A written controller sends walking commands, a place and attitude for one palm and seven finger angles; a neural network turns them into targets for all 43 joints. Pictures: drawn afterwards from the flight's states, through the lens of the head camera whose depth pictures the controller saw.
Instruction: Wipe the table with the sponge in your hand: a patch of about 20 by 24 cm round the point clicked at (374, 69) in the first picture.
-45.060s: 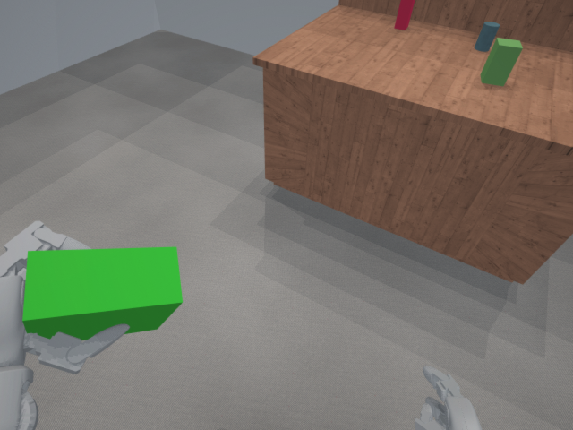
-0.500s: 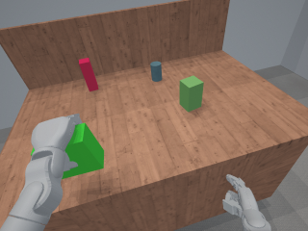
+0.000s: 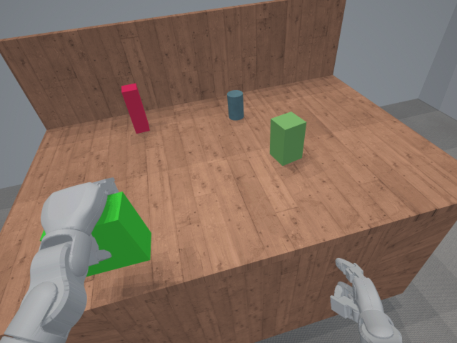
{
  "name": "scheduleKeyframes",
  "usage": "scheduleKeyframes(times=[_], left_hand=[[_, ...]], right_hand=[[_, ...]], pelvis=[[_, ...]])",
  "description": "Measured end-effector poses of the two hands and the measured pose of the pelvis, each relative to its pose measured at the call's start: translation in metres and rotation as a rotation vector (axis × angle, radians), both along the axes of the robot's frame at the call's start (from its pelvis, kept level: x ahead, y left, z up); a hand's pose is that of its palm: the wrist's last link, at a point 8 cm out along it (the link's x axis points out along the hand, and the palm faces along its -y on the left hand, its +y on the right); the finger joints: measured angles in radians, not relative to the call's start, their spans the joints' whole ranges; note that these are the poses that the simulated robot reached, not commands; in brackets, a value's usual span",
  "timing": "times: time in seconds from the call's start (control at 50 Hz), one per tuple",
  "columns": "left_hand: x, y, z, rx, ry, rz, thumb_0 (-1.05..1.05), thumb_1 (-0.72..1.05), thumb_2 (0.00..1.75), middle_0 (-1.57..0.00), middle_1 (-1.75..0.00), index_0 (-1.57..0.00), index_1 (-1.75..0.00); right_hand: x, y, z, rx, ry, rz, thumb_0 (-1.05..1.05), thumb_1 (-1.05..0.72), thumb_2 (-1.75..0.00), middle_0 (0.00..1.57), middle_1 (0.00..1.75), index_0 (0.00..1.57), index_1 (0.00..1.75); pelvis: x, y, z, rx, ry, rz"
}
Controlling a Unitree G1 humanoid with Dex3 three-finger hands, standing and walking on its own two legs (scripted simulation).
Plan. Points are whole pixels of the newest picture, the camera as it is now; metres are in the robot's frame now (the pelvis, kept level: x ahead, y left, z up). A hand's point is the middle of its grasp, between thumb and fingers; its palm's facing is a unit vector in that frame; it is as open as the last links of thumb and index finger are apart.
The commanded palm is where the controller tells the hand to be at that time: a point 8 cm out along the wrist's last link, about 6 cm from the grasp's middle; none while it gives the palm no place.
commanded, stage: bring the sponge back beside the body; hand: left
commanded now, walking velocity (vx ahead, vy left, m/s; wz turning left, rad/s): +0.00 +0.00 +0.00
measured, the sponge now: (109, 242) +0.24 +0.28 +0.07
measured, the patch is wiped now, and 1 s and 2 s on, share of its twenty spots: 1.00 1.00 1.00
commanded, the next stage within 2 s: step back with the hand held close in 1.22 s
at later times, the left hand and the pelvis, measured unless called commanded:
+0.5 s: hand (87, 241) +0.21 +0.28 +0.12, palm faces +0.10 -0.12 -0.99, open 10.2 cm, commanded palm +0.17 +0.28 +0.19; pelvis +0.00 +0.00 +0.00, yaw +0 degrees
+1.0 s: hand (77, 258) +0.18 +0.28 +0.11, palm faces +0.09 -0.11 -0.99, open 10.2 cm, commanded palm +0.15 +0.28 +0.19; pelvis -0.01 +0.00 +0.00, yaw +0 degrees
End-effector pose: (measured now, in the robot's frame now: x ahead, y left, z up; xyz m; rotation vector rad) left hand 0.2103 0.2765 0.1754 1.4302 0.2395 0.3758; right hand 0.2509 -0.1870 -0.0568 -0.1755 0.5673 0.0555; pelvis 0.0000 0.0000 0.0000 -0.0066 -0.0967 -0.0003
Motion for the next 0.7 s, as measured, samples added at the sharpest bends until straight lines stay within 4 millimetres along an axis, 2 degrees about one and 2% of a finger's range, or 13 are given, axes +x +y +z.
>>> scheduleKeyframes(times=[0.2,0.7], left_hand=[[-0.010,0.000,-0.001,-0.018,-0.005,0.003,-0.01,-0.51,1.04,-0.71,-1.31,-0.73,-1.33],[-0.039,0.003,-0.010,-0.020,0.016,0.011,-0.01,-0.51,1.04,-0.71,-1.31,-0.73,-1.32]], right_hand=[[-0.001,0.009,0.002,0.014,-0.010,0.013,0.02,-0.91,-0.90,0.21,0.30,0.20,0.30],[-0.003,0.003,0.004,-0.003,-0.027,0.013,0.02,-0.91,-0.90,0.20,0.30,0.20,0.30]], pelvis=[[-0.002,0.003,0.000,0.000,-0.001,-0.005],[-0.003,0.001,-0.001,-0.004,-0.012,-0.004]])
